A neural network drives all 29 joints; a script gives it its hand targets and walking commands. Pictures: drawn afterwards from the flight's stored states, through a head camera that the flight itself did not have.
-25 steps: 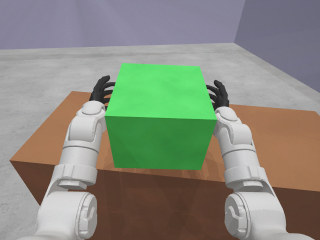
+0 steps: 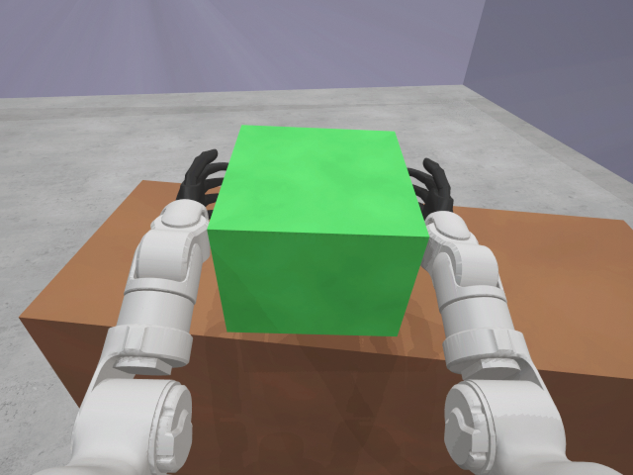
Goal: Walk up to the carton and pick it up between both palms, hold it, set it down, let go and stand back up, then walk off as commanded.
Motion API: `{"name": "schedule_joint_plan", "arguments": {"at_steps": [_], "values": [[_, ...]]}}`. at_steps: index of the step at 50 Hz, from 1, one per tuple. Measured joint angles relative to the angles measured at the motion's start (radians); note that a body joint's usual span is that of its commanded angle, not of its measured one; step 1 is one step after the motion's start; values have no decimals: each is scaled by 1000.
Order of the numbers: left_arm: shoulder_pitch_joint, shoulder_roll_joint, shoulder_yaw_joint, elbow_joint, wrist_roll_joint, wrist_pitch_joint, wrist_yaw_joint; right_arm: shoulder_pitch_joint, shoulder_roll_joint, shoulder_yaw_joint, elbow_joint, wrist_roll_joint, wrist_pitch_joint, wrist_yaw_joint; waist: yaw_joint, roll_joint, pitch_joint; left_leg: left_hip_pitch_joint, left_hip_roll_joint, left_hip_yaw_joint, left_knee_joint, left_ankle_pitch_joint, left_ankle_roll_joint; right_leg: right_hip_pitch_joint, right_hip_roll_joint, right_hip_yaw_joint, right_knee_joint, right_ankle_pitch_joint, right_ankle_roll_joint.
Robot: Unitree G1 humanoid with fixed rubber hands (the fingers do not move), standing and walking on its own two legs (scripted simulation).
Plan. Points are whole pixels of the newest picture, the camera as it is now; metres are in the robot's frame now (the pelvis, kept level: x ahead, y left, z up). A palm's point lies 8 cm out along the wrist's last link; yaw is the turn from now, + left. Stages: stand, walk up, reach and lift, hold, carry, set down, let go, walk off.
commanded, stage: hold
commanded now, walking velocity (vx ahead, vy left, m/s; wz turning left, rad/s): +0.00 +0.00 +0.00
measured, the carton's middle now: (315, 225) +0.39 +0.00 +0.18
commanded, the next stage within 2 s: set down in 0.46 s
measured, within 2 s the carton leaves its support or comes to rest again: neither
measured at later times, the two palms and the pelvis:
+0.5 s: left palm (193, 208) +0.38 +0.15 +0.21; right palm (434, 218) +0.38 -0.15 +0.20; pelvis +0.00 +0.00 +0.00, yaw +0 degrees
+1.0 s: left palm (191, 201) +0.40 +0.16 +0.20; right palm (421, 214) +0.40 -0.14 +0.19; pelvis +0.00 +0.00 +0.00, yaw +0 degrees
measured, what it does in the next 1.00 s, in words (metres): stands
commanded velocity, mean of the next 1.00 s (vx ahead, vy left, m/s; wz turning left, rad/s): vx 0.00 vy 0.00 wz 0.00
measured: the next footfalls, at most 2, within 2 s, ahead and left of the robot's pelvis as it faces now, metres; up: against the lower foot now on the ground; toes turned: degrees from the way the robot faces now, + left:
none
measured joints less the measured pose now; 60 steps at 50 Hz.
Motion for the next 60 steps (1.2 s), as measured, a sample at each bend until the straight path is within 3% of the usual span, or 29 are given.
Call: {"name": "schedule_joint_plan", "arguments": {"at_steps": [35,41,48,60], "values": [[-2,0,1,-5,0,-8,0,0,0,0,-2,3,-12,0,0,0,5,0,0,0,0,0,0,0,0,0,0,0,0],[-24,0,28,3,11,-80,-3,-31,0,0,48,3,-115,9,0,0,6,0,0,0,0,0,0,0,0,0,0,0,0],[-91,0,117,177,104,-203,-73,-106,4,-22,249,-98,-250,32,0,0,28,1,0,0,-3,0,0,2,0,0,-4,0,0],[-81,-11,118,234,105,-366,-54,-91,6,-36,312,-116,-427,34,0,-3,83,2,0,0,-33,-3,0,3,-2,0,-35,-3,0]]}}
